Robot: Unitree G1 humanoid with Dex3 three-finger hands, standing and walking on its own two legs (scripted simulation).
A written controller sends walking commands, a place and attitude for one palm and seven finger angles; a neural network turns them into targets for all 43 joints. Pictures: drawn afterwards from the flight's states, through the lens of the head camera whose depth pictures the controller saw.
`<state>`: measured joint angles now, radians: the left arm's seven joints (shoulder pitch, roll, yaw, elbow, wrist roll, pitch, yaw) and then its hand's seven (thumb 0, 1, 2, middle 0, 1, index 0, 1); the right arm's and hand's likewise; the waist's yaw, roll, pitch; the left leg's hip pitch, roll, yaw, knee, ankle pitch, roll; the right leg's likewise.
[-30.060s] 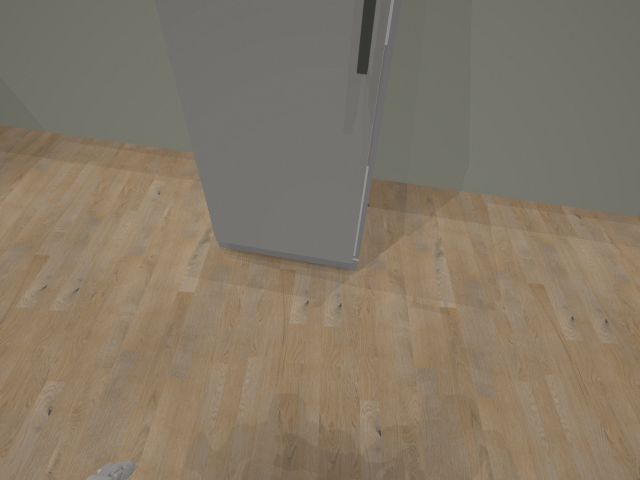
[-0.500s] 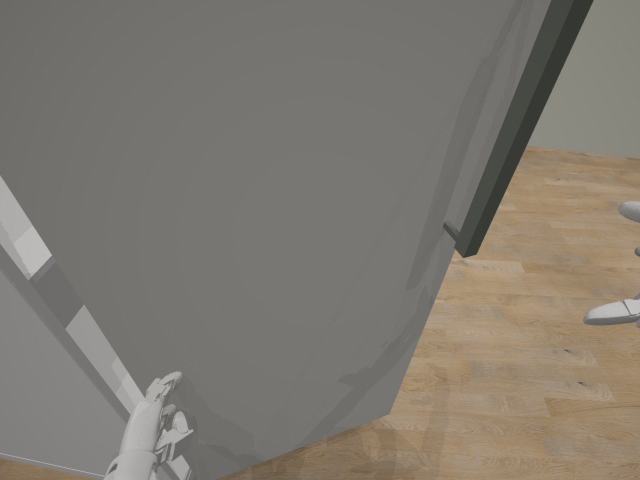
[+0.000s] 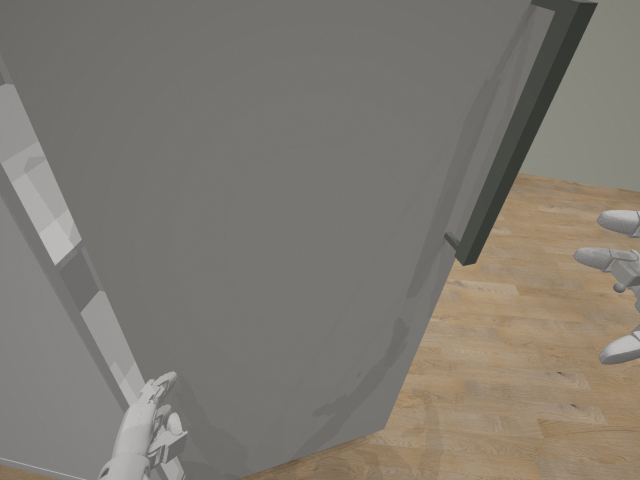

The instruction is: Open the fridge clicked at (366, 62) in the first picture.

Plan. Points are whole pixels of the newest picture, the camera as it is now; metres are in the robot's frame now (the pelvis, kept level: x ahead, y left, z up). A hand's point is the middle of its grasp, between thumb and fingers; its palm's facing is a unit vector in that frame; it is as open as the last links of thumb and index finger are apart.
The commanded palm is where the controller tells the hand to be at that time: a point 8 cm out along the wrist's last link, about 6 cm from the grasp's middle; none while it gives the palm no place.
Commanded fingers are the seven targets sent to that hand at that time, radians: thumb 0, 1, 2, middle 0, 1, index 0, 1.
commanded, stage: draw the hand back to the body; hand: right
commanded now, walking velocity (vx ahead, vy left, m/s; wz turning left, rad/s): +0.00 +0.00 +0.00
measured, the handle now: (497, 152) +0.44 -0.22 +0.25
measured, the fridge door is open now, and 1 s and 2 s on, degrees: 60 60 60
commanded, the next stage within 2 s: step back with the hand held close in 1.30 s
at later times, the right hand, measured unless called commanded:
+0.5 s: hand out of the picture +0.22 -0.31 +0.18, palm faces +0.57 +0.79 -0.25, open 13.0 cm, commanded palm +0.17 -0.33 +0.19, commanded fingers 0.00 -0.17 -0.55 0.22 0.73 0.22 0.73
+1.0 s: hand (599, 359) +0.20 -0.27 +0.16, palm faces +0.48 +0.80 -0.36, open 8.1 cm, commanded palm +0.16 -0.30 +0.18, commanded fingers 0.00 -0.90 -0.90 0.20 0.30 0.20 0.30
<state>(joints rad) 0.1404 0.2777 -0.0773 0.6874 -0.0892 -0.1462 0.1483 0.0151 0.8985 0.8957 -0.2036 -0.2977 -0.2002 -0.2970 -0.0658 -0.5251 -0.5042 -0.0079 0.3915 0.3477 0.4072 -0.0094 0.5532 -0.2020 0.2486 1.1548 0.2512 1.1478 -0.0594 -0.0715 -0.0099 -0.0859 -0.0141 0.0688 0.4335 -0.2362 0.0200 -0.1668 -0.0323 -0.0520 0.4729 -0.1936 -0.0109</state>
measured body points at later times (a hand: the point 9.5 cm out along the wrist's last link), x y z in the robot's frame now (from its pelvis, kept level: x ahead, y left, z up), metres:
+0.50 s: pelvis +0.00 -0.02 +0.01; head -0.02 -0.01 +0.45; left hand +0.20 +0.19 -0.08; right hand +0.18 -0.35 +0.19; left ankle +0.01 +0.10 -0.74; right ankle +0.05 -0.11 -0.74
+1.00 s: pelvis +0.02 +0.00 +0.01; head -0.01 +0.02 +0.45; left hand +0.22 +0.23 -0.07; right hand +0.17 -0.31 +0.18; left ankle +0.01 +0.10 -0.74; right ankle +0.05 -0.11 -0.74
